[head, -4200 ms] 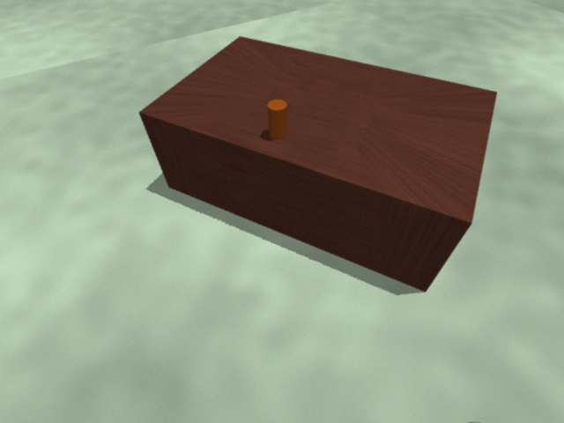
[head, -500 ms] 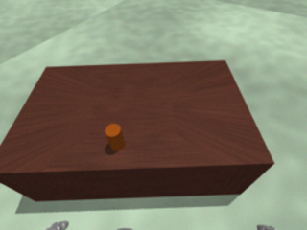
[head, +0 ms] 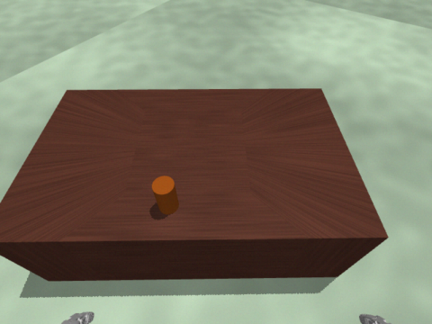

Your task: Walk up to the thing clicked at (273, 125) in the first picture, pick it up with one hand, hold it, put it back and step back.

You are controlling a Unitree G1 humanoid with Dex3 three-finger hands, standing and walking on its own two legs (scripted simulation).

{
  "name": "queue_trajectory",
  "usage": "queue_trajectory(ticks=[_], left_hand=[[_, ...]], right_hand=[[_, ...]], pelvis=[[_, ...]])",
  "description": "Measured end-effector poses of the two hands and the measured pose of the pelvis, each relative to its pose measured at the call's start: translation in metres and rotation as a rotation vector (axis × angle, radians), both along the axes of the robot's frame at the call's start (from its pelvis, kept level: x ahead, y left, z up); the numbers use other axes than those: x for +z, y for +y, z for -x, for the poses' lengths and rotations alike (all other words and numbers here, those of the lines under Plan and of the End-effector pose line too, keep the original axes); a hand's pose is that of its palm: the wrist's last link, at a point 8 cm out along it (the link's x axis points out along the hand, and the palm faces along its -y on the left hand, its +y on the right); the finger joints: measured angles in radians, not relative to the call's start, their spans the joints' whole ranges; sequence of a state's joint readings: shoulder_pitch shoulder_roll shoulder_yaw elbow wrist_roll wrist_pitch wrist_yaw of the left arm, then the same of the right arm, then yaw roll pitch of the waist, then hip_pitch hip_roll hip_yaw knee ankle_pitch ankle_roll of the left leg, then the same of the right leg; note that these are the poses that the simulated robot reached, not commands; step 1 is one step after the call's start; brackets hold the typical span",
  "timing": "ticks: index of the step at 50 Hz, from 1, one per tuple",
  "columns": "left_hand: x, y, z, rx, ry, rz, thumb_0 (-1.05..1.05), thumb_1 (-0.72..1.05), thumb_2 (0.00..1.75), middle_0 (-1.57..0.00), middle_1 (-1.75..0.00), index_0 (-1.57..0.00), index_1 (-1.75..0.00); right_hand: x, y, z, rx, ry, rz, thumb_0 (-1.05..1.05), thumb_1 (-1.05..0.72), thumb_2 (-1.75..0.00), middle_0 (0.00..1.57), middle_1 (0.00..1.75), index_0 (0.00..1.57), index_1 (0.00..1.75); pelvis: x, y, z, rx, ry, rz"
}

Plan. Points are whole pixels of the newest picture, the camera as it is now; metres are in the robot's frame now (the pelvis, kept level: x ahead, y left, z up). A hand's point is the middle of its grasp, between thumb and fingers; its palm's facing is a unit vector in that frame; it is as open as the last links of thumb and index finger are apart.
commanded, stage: walk up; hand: left
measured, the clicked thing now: (166, 195) +0.50 +0.18 -0.26
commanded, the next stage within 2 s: stand in 0.32 s
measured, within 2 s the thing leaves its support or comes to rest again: neither
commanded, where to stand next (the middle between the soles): +0.07 -0.02 m, yaw +0 degrees
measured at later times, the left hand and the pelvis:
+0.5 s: hand out of the picture +0.07 +0.26 -0.15, palm faces +0.00 -0.94 -0.33, open 7.4 cm; pelvis +0.00 +0.00 +0.00, yaw +0 degrees
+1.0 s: hand out of the picture +0.06 +0.26 -0.15, palm faces -0.01 -0.94 -0.34, open 7.4 cm; pelvis -0.01 +0.01 +0.01, yaw +0 degrees
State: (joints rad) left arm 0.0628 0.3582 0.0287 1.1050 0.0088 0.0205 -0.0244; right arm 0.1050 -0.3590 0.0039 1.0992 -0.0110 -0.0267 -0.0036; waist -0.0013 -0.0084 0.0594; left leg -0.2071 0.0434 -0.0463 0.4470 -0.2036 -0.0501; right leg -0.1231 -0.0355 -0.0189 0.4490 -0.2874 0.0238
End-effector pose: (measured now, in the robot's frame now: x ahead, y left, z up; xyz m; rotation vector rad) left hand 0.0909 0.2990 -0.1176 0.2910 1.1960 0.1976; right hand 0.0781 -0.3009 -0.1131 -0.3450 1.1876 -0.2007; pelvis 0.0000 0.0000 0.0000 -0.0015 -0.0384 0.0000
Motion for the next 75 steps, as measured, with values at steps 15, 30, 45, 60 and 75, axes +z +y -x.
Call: queue_trajectory(ticks=[15, 30, 45, 60, 75], left_hand=[[0.002, 0.001, 0.016, 0.032, 0.02, -0.005, 0.01, 0.9, 0.9, -0.21, -0.3, -0.2, -0.3], [0.003, 0.003, 0.029, 0.014, 0.051, -0.013, 0.0, 0.9, 0.9, -0.21, -0.3, -0.2, -0.3], [0.004, 0.008, 0.038, 0.009, 0.061, -0.019, 0.0, 0.9, 0.9, -0.21, -0.3, -0.2, -0.3], [0.003, 0.008, 0.039, 0.003, 0.062, -0.017, 0.0, 0.9, 0.9, -0.21, -0.3, -0.2, -0.3], [0.003, 0.009, 0.037, 0.003, 0.064, -0.019, 0.0, 0.9, 0.9, -0.21, -0.3, -0.2, -0.3]], right_hand=[[0.0, 0.006, -0.012, 0.016, -0.013, -0.019, 0.0, -0.9, -0.9, 0.21, 0.3, 0.2, 0.3], [-0.001, 0.01, -0.004, 0.011, 0.021, -0.032, 0.01, -0.9, -0.9, 0.21, 0.3, 0.2, 0.3], [-0.002, 0.011, 0.011, -0.003, 0.044, -0.034, 0.0, -0.9, -0.9, 0.21, 0.3, 0.2, 0.3], [-0.001, 0.011, 0.015, -0.008, 0.048, -0.031, 0.0, -0.9, -0.9, 0.21, 0.3, 0.2, 0.3], [-0.001, 0.013, 0.009, -0.007, 0.046, -0.031, 0.0, -0.9, -0.9, 0.21, 0.3, 0.2, 0.3]], pelvis=[[0.002, 0.0, -0.002, 0.014, -0.005, 0.002], [0.005, 0.003, 0.004, 0.008, -0.004, 0.005], [0.006, 0.006, 0.007, 0.007, -0.003, 0.003], [0.006, 0.007, 0.007, 0.008, 0.0, 0.003], [0.006, 0.008, 0.003, 0.006, 0.001, 0.004]])
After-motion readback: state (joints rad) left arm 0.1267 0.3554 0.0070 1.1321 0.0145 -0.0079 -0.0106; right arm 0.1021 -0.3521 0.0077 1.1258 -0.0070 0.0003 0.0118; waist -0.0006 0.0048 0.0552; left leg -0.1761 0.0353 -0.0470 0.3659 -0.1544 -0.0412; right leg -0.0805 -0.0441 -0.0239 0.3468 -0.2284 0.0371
